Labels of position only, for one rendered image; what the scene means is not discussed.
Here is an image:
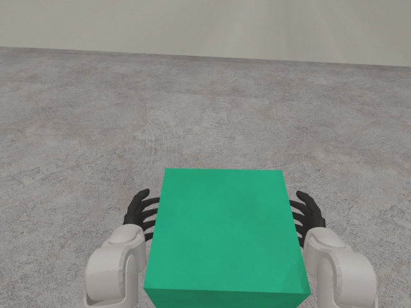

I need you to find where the carton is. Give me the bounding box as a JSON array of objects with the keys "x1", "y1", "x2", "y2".
[{"x1": 143, "y1": 168, "x2": 311, "y2": 308}]

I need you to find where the left robot forearm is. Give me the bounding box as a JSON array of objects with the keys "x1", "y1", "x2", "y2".
[{"x1": 83, "y1": 224, "x2": 147, "y2": 308}]

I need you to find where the robot right hand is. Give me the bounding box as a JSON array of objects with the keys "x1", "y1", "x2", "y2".
[{"x1": 289, "y1": 191, "x2": 326, "y2": 248}]

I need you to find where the robot left hand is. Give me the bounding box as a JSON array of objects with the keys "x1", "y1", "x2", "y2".
[{"x1": 123, "y1": 189, "x2": 160, "y2": 242}]

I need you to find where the right robot forearm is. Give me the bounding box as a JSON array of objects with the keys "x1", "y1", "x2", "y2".
[{"x1": 303, "y1": 227, "x2": 378, "y2": 308}]

